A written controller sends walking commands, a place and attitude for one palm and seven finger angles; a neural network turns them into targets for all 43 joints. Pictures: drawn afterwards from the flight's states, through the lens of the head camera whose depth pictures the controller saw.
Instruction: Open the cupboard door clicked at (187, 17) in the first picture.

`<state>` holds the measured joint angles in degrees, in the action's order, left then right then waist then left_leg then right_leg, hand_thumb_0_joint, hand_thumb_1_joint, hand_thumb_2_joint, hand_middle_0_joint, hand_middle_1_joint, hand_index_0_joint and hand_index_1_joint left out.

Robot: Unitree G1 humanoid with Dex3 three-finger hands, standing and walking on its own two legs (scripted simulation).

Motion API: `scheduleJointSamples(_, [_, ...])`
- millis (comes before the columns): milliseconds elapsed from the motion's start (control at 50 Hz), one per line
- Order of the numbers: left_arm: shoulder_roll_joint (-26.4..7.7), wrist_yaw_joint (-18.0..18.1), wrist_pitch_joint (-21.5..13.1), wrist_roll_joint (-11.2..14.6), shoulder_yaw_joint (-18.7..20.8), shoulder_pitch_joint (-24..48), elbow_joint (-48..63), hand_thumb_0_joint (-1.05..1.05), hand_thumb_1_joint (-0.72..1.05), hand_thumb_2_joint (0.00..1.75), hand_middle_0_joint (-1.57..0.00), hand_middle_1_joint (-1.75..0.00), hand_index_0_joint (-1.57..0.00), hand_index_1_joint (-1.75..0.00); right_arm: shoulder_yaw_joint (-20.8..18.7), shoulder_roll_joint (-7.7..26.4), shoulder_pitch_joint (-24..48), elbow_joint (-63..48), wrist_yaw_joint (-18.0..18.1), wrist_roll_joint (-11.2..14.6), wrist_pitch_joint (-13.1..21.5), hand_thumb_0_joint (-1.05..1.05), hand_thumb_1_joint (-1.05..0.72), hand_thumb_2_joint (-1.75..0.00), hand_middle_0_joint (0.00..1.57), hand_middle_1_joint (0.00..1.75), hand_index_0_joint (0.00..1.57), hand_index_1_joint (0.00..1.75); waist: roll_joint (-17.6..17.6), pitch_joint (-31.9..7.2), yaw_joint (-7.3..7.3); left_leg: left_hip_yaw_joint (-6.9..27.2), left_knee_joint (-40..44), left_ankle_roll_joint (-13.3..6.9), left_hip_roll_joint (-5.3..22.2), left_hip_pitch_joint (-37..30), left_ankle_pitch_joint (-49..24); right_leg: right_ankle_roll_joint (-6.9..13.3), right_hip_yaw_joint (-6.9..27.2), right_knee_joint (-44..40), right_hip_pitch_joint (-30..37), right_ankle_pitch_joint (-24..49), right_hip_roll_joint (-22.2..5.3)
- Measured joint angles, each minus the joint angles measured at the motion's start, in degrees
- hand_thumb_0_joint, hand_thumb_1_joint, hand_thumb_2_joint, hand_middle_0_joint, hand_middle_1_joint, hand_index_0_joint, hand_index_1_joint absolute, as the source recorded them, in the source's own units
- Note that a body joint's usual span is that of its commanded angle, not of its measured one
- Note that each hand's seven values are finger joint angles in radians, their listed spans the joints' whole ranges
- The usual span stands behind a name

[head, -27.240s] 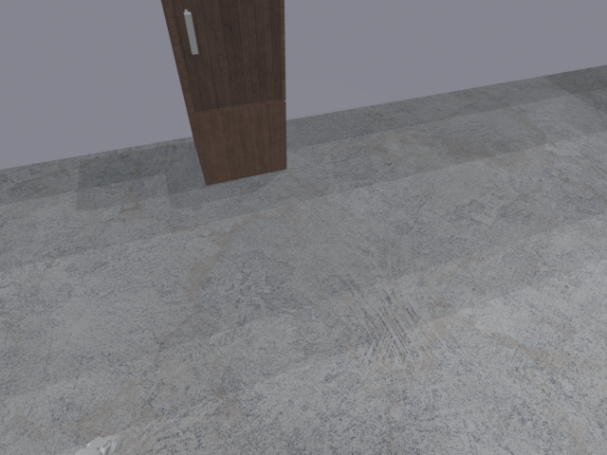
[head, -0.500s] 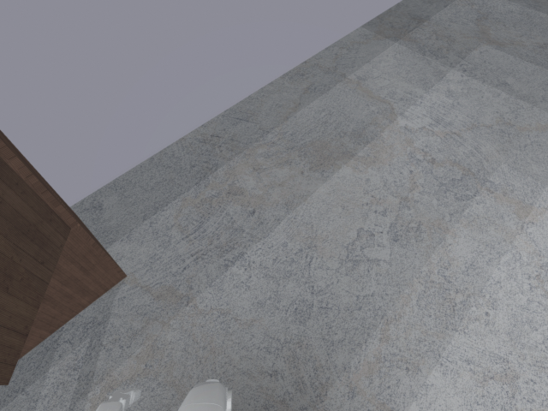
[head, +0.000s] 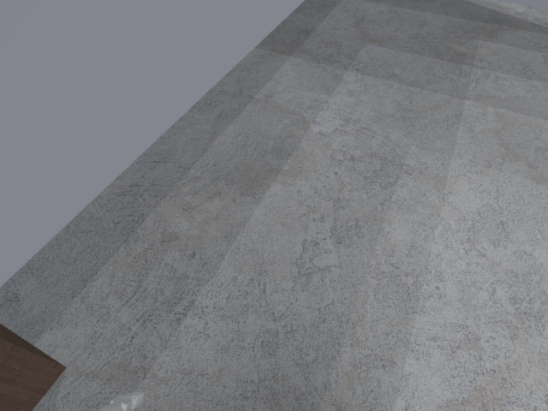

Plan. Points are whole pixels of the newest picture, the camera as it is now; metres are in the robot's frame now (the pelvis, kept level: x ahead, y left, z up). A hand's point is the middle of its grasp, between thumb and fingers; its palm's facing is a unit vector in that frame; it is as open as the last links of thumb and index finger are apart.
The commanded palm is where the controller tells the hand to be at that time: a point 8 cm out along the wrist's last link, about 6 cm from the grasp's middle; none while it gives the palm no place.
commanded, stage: walk to a spot facing it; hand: left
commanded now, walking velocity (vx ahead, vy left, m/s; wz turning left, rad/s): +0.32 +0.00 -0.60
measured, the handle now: out of the picture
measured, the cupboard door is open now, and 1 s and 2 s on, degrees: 44 44 44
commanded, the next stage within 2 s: turn to face it in 0.92 s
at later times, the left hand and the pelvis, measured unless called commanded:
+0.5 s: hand (195, 292) +0.34 +0.17 -0.15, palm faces -0.29 -0.94 -0.17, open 7.4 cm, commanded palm none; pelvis +0.20 +0.00 +0.02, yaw -18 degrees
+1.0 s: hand (272, 223) +0.51 +0.03 -0.15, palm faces -0.44 -0.88 -0.19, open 7.3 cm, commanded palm none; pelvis +0.40 -0.13 +0.02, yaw -30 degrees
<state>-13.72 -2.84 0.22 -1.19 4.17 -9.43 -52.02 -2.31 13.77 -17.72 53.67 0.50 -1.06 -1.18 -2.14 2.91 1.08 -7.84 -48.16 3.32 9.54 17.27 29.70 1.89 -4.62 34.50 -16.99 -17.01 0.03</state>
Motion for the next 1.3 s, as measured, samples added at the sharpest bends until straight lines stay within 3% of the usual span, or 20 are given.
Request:
scheduleJointSamples(40, [0.92,0.90,-0.70,0.28,-0.34,-1.24,-0.15,0.00,0.90,0.90,-0.19,-0.30,-0.20,-0.29,-0.55,0.88,0.75,1.25,-0.25,0.19,-1.13,0.01,-0.90,-0.90,0.20,0.30,0.20,0.30,-0.61,-0.02,-0.23,3.42,-9.94,0.04,-1.51,4.74,0.06,0.06,0.43,-0.34,1.99,-2.59,0.60])
scheduleJointSamples(100, [1.33,1.64,-1.10,0.08,-0.40,-4.20,-1.04,0.00,0.90,0.90,-0.20,-0.30,-0.20,-0.29,-1.16,0.91,2.81,1.01,-0.91,-0.03,-1.30,0.01,-0.90,-0.90,0.20,0.30,0.20,0.30,0.79,-0.59,-0.93,4.32,-12.00,0.55,-2.72,9.75,-4.36,-0.17,2.96,-4.62,5.08,-2.64,0.80])
scheduleJointSamples(180, [1.09,1.26,-1.34,-0.10,-0.44,-7.11,-3.24,0.00,0.90,0.90,-0.20,-0.30,-0.20,-0.29,-1.37,-0.10,6.23,-1.83,-1.58,0.05,0.38,0.01,-0.91,-0.90,0.20,0.30,0.19,0.29,3.30,-0.14,-1.37,4.69,-1.63,0.98,-3.57,11.76,-10.24,-0.57,6.83,-8.92,7.97,-1.80,0.56])
scheduleJointSamples(260, [0.84,0.80,-0.93,-0.03,-0.11,-8.86,-5.05,0.01,0.90,0.90,-0.20,-0.30,-0.21,-0.30,-0.75,-0.77,7.71,-3.82,-1.41,0.20,2.96,0.01,-0.91,-0.90,0.20,0.30,0.19,0.30,4.67,0.18,-1.93,3.94,12.62,0.70,-5.13,7.38,-14.36,-1.86,9.82,-7.34,9.73,-5.27,0.33])
scheduleJointSamples(340, [-0.08,0.64,0.34,0.26,0.61,-8.80,-6.53,0.01,0.90,0.90,-0.20,-0.30,-0.20,-0.29,0.58,-1.85,6.85,-4.13,-0.25,-0.87,5.23,0.00,-0.90,-0.90,0.20,0.30,0.20,0.30,5.27,-0.82,-1.45,1.64,11.68,-2.35,-4.21,4.85,-13.84,-0.46,8.92,20.03,0.22,-12.18,1.48])
scheduleJointSamples(380, [-0.81,0.30,0.40,-0.14,1.14,-7.25,-6.47,0.01,0.90,0.90,-0.20,-0.30,-0.20,-0.29,1.13,-2.90,4.63,-3.65,0.00,-1.11,5.41,0.00,-0.90,-0.90,0.20,0.30,0.20,0.30,5.61,-1.55,-1.11,0.41,13.68,-2.44,-3.66,2.08,-12.12,-0.45,6.04,31.25,-5.62,-8.80,0.71])
scheduleJointSamples(420, [-1.22,-0.21,0.35,-0.39,1.39,-4.80,-5.34,0.01,0.91,0.90,-0.19,-0.30,-0.20,-0.29,1.46,-3.71,2.45,-2.37,0.38,-1.11,5.64,0.00,-0.90,-0.90,0.20,0.30,0.20,0.30,5.53,-1.40,-1.12,-0.71,17.56,-1.64,-3.25,-1.33,-12.65,-1.06,3.68,35.23,-10.37,-4.57,-0.81])
scheduleJointSamples(500, [-0.87,-0.80,0.12,-0.31,0.97,0.24,-2.06,0.01,0.91,0.90,-0.19,-0.30,-0.20,-0.29,1.74,-4.25,-1.29,0.73,0.59,-0.99,5.55,0.00,-0.90,-0.90,0.20,0.30,0.20,0.30,4.20,-0.11,-0.88,-3.67,24.09,-1.06,-2.29,-7.86,-12.96,-1.53,0.95,26.43,-15.83,-0.07,-2.90])
scheduleJointSamples(620, [-0.23,-1.19,-0.02,-0.33,0.10,5.97,0.09,0.01,0.91,0.90,-0.19,-0.30,-0.20,-0.29,0.88,-2.97,-6.55,4.09,0.17,-0.92,4.10,0.00,-0.90,-0.90,0.20,0.30,0.20,0.30,2.10,1.37,2.10,-8.54,24.22,1.74,-1.00,-15.79,-7.21,0.31,-2.33,6.26,-13.85,3.11,-2.43])
scheduleJointSamples(660, [-0.44,-1.18,-1.01,-0.39,-0.18,6.92,0.90,0.01,0.91,0.90,-0.19,-0.30,-0.20,-0.29,0.78,-2.60,-8.65,5.20,0.01,-0.58,3.42,0.00,-0.90,-0.90,0.20,0.30,0.20,0.30,1.92,1.46,2.55,-8.81,17.31,2.32,0.37,-15.77,-3.04,2.29,-3.17,1.63,-9.96,3.86,-1.42])
scheduleJointSamples(700, [-0.33,-0.24,-2.70,-0.08,-0.03,7.12,1.51,0.00,0.91,0.90,-0.19,-0.30,-0.20,-0.29,0.77,-2.28,-7.94,6.69,-0.33,0.21,1.85,0.01,-0.90,-0.90,0.20,0.30,0.20,0.30,2.07,2.03,1.79,-3.76,-2.12,0.95,0.34,-9.33,0.11,3.99,-2.59,5.74,-10.31,4.77,-0.72])
scheduleJointSamples(740, [0.29,0.68,-2.93,0.62,-0.30,6.29,1.17,0.00,0.91,0.90,-0.19,-0.30,-0.20,-0.29,0.29,-1.88,-5.18,7.20,-0.37,0.55,0.84,0.01,-0.90,-0.90,0.20,0.30,0.20,0.30,1.23,2.91,2.09,1.94,-17.50,-0.04,-0.77,-1.57,-2.39,4.04,-2.58,5.69,-7.77,1.22,0.76])
scheduleJointSamples(780, [0.80,1.36,-2.66,0.77,-0.63,4.36,0.31,0.00,0.91,0.90,-0.19,-0.30,-0.20,-0.29,-0.06,-1.92,-2.14,6.40,-0.27,0.36,0.86,0.01,-0.91,-0.90,0.20,0.30,0.20,0.30,1.27,2.68,2.18,3.86,-21.97,-0.14,-1.20,4.87,-6.74,3.48,-1.94,1.49,-4.45,1.33,2.01])
scheduleJointSamples(920, [2.35,2.08,-3.42,0.57,-0.56,-3.37,-4.51,0.00,0.92,0.90,-0.20,-0.30,-0.21,-0.29,-0.21,-3.21,6.13,1.02,-0.52,-0.07,2.39,0.01,-0.91,-0.90,0.20,0.30,0.19,0.29,3.30,-0.01,0.42,5.40,-8.09,0.66,-1.48,15.76,-14.19,4.00,1.94,-11.31,5.14,3.26,4.02])
scheduleJointSamples(1060, [2.62,2.25,-3.92,0.52,-0.91,-9.84,-7.95,0.00,0.92,0.90,-0.20,-0.30,-0.21,-0.29,0.15,-3.49,11.99,-0.18,-0.90,0.25,2.62,0.00,-0.91,-0.90,0.20,0.30,0.19,0.29,3.33,-0.50,-3.08,4.84,5.81,-0.23,-3.85,14.34,-17.42,2.66,4.29,-14.07,13.57,-1.35,4.73])
scheduleJointSamples(1120, [2.66,2.81,-3.73,0.67,-1.27,-12.13,-9.80,0.00,0.91,0.90,-0.20,-0.30,-0.20,-0.29,0.77,-3.70,13.15,-0.13,-0.71,0.24,3.64,0.00,-0.91,-0.90,0.20,0.30,0.19,0.29,3.76,-0.46,-3.21,3.30,14.28,-1.96,-6.29,9.32,-22.82,1.48,4.44,-10.60,16.09,-5.85,4.13])
scheduleJointSamples(1160, [2.62,3.23,-3.19,1.19,-1.59,-12.92,-10.98,0.00,0.91,0.90,-0.20,-0.30,-0.20,-0.29,1.23,-3.90,12.87,-0.01,-0.32,-0.16,4.74,0.00,-0.91,-0.90,0.20,0.30,0.20,0.30,3.88,-0.96,-2.65,3.08,14.15,-6.01,-6.97,7.31,-21.57,0.23,3.43,2.19,12.35,-9.71,3.69])
scheduleJointSamples(1180, [2.30,3.50,-2.71,1.38,-1.81,-12.46,-11.26,0.00,0.91,0.90,-0.20,-0.30,-0.20,-0.29,1.52,-4.34,12.59,0.15,-0.08,-0.17,4.75,0.00,-0.91,-0.90,0.20,0.30,0.20,0.30,4.73,-0.74,-2.54,2.75,12.79,-6.67,-7.64,6.86,-19.22,-0.19,3.72,10.75,9.42,-11.85,3.09])
scheduleJointSamples(1240, [2.11,3.92,-1.46,0.93,-1.90,-9.62,-10.63,0.01,0.91,0.90,-0.19,-0.30,-0.20,-0.29,2.16,-5.08,10.26,0.95,0.70,-0.07,4.00,0.00,-0.91,-0.90,0.20,0.30,0.20,0.30,5.29,-0.63,-2.39,3.31,14.12,-6.19,-8.95,4.66,-17.65,-1.96,3.39,24.93,1.49,-12.72,1.33])
scheduleJointSamples(1300, [2.65,3.52,-0.63,0.71,-1.72,-5.39,-8.01,0.01,0.91,0.90,-0.19,-0.30,-0.20,-0.29,2.39,-5.25,7.69,2.40,0.99,0.00,2.86,0.00,-0.91,-0.90,0.20,0.30,0.20,0.30,4.13,-0.02,-2.26,5.42,17.85,-6.54,-9.94,3.19,-19.39,-3.35,3.52,24.42,-3.91,-10.54,-0.81])
